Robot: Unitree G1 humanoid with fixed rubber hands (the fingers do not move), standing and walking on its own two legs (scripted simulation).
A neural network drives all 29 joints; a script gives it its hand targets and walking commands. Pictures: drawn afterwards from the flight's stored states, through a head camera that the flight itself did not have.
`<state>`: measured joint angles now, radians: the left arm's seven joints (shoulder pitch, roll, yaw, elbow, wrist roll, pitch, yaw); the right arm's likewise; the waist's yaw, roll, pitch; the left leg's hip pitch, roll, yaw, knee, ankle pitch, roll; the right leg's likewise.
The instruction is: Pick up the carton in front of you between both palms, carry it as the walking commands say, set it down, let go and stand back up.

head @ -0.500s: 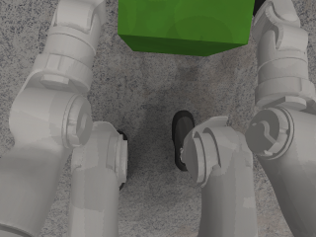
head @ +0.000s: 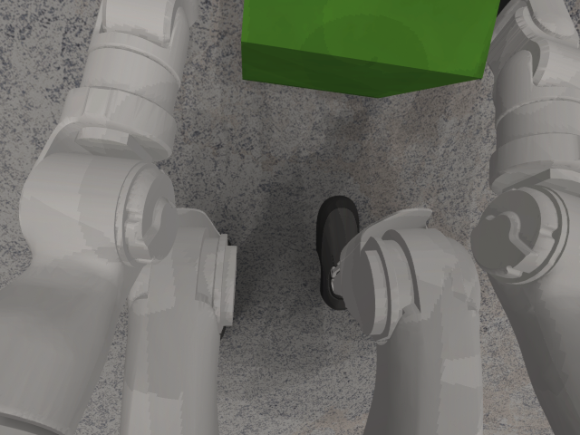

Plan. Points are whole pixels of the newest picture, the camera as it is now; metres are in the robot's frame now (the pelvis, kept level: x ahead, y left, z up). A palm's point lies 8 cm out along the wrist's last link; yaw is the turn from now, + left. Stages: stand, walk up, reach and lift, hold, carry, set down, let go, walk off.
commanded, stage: set down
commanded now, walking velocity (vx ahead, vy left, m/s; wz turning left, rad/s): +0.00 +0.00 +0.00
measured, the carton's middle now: out of the picture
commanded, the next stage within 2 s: let go in 1.34 s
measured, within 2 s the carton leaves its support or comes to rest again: neither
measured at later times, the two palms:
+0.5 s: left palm out of the picture +0.60 +0.12 -0.11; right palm out of the picture +0.53 -0.25 -0.11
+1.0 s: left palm out of the picture +0.60 +0.13 +0.04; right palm out of the picture +0.53 -0.25 +0.04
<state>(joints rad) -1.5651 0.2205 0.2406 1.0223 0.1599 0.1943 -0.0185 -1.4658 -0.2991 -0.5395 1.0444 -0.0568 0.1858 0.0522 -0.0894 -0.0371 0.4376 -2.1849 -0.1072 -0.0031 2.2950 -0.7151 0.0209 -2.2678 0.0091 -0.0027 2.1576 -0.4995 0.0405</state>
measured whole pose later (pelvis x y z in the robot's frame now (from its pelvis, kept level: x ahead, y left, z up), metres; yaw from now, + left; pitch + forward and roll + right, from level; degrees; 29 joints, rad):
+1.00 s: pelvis +0.01 -0.01 +0.14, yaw +0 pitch +48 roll -1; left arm -1.42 0.42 0.12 1.00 -0.06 0.25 0.03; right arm -1.24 -0.25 -0.34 0.81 0.10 0.22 -0.11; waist -0.12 0.03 0.03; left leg -1.99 -0.08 -0.03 1.73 -0.58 0.00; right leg -2.06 0.02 0.01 1.63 -0.40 0.02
